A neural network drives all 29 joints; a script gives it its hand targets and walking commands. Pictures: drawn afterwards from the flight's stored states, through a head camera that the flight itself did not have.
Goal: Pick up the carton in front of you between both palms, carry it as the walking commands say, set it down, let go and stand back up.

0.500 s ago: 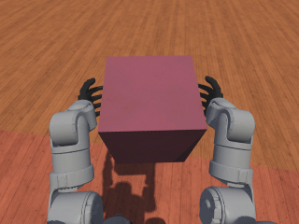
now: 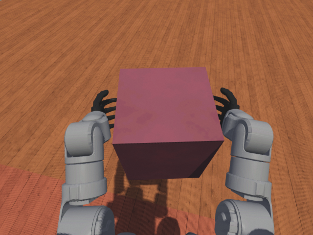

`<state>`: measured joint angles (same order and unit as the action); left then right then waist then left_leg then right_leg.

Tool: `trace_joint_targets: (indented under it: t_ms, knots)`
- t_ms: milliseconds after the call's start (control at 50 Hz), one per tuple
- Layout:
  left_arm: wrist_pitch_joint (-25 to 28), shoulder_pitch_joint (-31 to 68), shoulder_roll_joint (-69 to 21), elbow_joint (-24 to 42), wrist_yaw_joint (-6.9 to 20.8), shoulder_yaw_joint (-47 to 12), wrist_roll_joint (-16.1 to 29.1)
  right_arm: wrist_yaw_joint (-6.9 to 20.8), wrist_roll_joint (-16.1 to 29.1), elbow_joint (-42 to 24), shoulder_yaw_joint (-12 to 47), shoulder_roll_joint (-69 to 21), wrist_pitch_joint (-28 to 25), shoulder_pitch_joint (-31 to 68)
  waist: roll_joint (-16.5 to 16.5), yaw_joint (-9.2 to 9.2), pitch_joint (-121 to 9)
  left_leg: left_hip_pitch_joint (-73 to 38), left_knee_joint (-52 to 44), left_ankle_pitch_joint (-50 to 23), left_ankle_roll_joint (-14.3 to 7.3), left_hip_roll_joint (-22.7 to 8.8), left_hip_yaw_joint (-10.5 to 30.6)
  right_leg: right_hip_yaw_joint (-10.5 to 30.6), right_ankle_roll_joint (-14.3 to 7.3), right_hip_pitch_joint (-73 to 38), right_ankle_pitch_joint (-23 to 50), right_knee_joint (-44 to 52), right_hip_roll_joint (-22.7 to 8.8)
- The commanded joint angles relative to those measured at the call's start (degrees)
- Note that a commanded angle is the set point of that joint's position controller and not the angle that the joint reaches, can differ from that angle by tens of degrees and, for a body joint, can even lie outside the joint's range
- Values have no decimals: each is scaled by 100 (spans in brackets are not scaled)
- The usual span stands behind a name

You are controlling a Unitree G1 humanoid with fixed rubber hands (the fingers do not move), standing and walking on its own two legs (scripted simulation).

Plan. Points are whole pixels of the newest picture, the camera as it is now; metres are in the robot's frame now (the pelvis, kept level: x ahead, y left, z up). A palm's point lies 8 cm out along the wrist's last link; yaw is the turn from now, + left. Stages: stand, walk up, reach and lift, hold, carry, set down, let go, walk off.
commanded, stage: carry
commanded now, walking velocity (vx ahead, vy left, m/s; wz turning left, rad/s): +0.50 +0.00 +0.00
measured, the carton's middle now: (163, 128) +0.36 +0.02 +0.07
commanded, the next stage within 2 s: none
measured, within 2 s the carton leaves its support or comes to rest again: neither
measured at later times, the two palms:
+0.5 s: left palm (123, 33) +0.63 +0.17 +0.19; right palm (221, 41) +0.60 -0.13 +0.20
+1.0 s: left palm (136, 3) +0.90 +0.17 +0.19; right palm (209, 6) +0.93 -0.13 +0.19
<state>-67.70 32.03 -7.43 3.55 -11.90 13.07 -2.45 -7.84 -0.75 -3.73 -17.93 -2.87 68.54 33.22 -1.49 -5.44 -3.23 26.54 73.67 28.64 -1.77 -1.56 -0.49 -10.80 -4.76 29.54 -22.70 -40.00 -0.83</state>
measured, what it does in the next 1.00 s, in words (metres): climbs: left foot, then right foot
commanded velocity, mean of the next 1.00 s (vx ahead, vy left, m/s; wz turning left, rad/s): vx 0.50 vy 0.00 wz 0.00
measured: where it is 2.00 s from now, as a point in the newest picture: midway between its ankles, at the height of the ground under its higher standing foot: (161, 121)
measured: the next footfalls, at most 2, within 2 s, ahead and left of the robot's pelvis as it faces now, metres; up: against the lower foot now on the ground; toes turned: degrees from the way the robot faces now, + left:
left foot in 0.24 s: +0.31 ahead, +0.13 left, +0.02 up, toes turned +9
right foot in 0.70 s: +0.60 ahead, -0.07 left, +0.04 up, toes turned -9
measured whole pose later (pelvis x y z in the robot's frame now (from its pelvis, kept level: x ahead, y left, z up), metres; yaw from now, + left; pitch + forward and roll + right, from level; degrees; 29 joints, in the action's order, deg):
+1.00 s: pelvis +0.57 +0.00 +0.07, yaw +1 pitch +5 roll +1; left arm -64.1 29.5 -7.5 8.2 -10.8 14.1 0.0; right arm -8.3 -2.2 -10.4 -16.8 -6.1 65.8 30.1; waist -1.1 -3.4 0.6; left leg 41.0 54.4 15.9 -1.2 -4.4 -2.5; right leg -10.8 -5.3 17.9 -16.1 -28.7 -0.4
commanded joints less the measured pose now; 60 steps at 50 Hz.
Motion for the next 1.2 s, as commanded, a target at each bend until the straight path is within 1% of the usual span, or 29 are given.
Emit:
trace_joint_targets:
  t_ms: [0, 20, 140, 180, 220, 240, 260, 280, 300, 360, 400, 460, 500, 580, 640, 660, 680, 700, 720, 740, 760, 780, 800, 900, 980, 1020, 1120, 1160, 1180]
  knots:
    - [177, 4365, -4734, 1178, 521, -3744, 2086, 20, 727, -76, 3058, -4368, -68, 3240, 94, 157, -2386, 2159, 643, -234, -203, -184, 311, 2846, -937, -3360, 828, 1685, -1655]
    - [250, 4565, -4725, 1266, 532, -3836, 2127, 50, 635, -421, 3063, -4359, -159, 3291, 607, 167, -2349, 1986, 206, -261, -150, -237, 148, 2725, -812, -3231, 377, 1785, -1582]
    - [234, 4111, -4179, 1269, 440, -3815, 2154, -188, 570, -677, 3063, -3866, -169, 3159, 843, 221, -2092, 343, -2805, -538, 41, -27, -810, 1160, -739, -2322, 85, 2300, -1210]
    - [159, 3986, -4071, 1290, 396, -3655, 2094, -156, 674, -766, 3129, -3694, -112, 3117, 1135, 529, -2117, -700, -3399, -861, 64, 107, -1014, 1040, -493, -2029, 344, 2222, -1301]
    - [67, 3522, -3867, 917, 288, -3484, 1655, -95, 841, -386, 3316, -3837, -41, 2954, 563, 980, -2414, -2115, -4332, -948, -133, 418, -1316, 235, -92, -1913, 1964, 275, -871]
    - [19, 3577, -3655, 900, 245, -3445, 1617, -106, 799, -186, 3141, -3676, -9, 2430, -57, 1135, -2795, -3262, -4467, 135, -329, -327, -37, 152, 181, -1008, 1209, -909, -668]
    - [-29, 3571, -3593, 1174, 200, -3304, 1471, -76, 824, -348, 3262, -3644, -14, 2530, -1891, 1080, -2832, -4008, -5559, 653, -883, -1910, 3444, 223, 426, 708, -364, -2386, 83]
    - [-84, 3630, -3547, 820, 175, -3094, 1277, -49, 884, -304, 3251, -3762, 76, 2970, -1404, 1032, -2365, -4181, -5943, -577, -1083, -2002, 4159, 838, 444, 1773, -940, -3313, 342]
    - [-115, 3506, -3665, 390, 135, -2970, 1127, 6, 1042, -521, 3476, -3886, 58, 3387, -943, 1056, -2506, -4515, -5176, -2281, -1310, -1844, 3121, 961, 340, 2120, -938, -3931, 135]
    - [-39, 3546, -3954, 364, 169, -2642, 866, 178, 1655, -882, 3894, -4640, -20, 4243, 276, 984, -2385, -3976, -4925, -2685, -939, -1524, 1920, 1057, 164, 2282, -146, -3557, -158]
    - [30, 3723, -4056, 689, 161, -2844, 890, 282, 1971, -1209, 3994, -4860, -130, 4500, -362, 833, -2404, -3560, -5385, -2093, -762, -1616, 1778, 1048, 187, 1844, 192, -3101, -327]
    - [80, 3791, -4057, 863, 156, -2991, 894, 281, 1892, -1232, 3876, -4659, -175, 4174, -613, 858, -2118, -3617, -5670, -2087, -899, -1370, 1095, 809, 238, 2107, 365, -2600, -271]
    - [47, 3334, -3836, 765, 137, -2919, 792, 276, 2000, -1349, 4063, -4545, -158, 4288, -15, 861, -1984, -3412, -5720, -2218, -964, -1344, 695, 656, 243, 1892, 475, -1620, -214]
    - [-39, 3381, -3660, 788, 166, -3066, 847, 264, 1653, -648, 3760, -4324, -72, 3584, -800, 936, -1723, -3414, -5515, -3239, -688, -1128, -91, 170, 168, 1155, 1039, -209, -95]
    - [-62, 3411, -3757, 655, 235, -3178, 1088, 181, 1230, -258, 3398, -4174, 12, 3194, -1010, 247, -1892, -2673, -4628, -4878, -341, -1095, -676, -298, 42, -833, 878, 192, 177]
    - [-78, 3319, -3706, 368, 248, -3074, 988, 137, 1127, -85, 3398, -4128, 56, 3244, -482, 50, -2142, -2154, -3693, -4971, -194, -860, -1035, -544, 27, -1928, 741, 442, 501]
    - [-90, 3247, -3973, 52, 299, -2948, 1070, 69, 803, -213, 3300, -3864, 39, 3191, -34, -210, -2468, -1208, -2073, -4213, -74, -556, -1106, -175, 20, -3225, 218, 805, 321]
    - [-39, 3354, -3972, 99, 330, -3162, 1224, 43, 683, -274, 3151, -3856, 77, 3256, 1306, -53, -2764, 125, -464, -2748, 126, -61, -941, 2955, -636, -3927, -766, 1464, -1271]
    - [-13, 3684, -4056, 595, 365, -3183, 1419, 22, 675, -147, 3031, -4122, 99, 3191, 1881, 358, -2727, 1058, 26, -90, 97, 442, -123, 4598, -709, -4021, -280, 2276, -1661]
    - [-45, 3947, -4191, 303, 425, -3277, 1527, 10, 646, -187, 3120, -4193, 43, 3462, 1468, 319, -2357, 1836, 955, 77, -104, 273, 102, 4368, -1140, -4034, 380, 2078, -1930]
    - [75, 4115, -4568, 474, 493, -3523, 1803, 28, 741, -149, 3142, -4282, 6, 3432, 635, 113, -2270, 1821, 890, -91, -142, 45, 172, 3900, -1137, -3709, 1336, 1816, -1828]
    - [187, 4556, -4789, 1007, 571, -3660, 2011, 45, 747, -222, 3263, -4679, -68, 3427, 386, 325, -2198, 1669, 503, -415, -127, -212, 175, 3176, -900, -3341, 1727, 1776, -1697]
    - [222, 4900, -4888, 942, 561, -3711, 2015, 57, 647, -76, 3087, -4663, -151, 3403, 344, 402, -2247, 1482, 196, -755, -109, -327, 295, 2728, -574, -2992, 1698, 1734, -1557]
    - [405, 3925, -4731, 1333, 569, -3830, 2029, -31, 931, -770, 3599, -4581, -400, 3344, 501, 143, -2633, 1751, -1254, -849, 48, -267, -77, 1986, -893, -3528, 2190, 1910, -1543]
    - [411, 2978, -4352, 1108, 523, -3777, 1533, 4, 779, -705, 3802, -4501, -352, 2551, 954, 238, -2278, 1704, -2672, -1843, 104, -437, -273, 1386, -712, -3666, 2602, 2026, -1424]
    - [436, 3199, -4370, 1158, 586, -3737, 1562, 109, 800, -632, 3934, -4572, -383, 2649, 487, 52, -1905, 1334, -3504, -2174, 55, -60, -821, 1028, -579, -3403, 2919, 2028, -1194]
    - [564, 2557, -4353, 679, 632, -3728, 1186, 227, 723, -398, 3915, -4783, -526, 2247, 845, 375, -2075, -770, -4982, -3160, -68, 436, -1533, 357, -78, -3325, 4797, 859, -1037]
    - [582, 2422, -4541, 530, 631, -3649, 1066, 224, 705, -405, 3898, -4700, -604, 2163, 681, 751, -2480, -3078, -5011, -2586, -361, -96, -801, 53, 240, -1606, 3876, -877, -738]
    - [554, 2067, -4326, 679, 603, -3691, 1017, 190, 624, -169, 3902, -4546, -604, 1801, -834, 815, -3357, -4560, -4916, -2574, -1220, -2043, 2289, 322, 494, -1, 1143, -2493, -92]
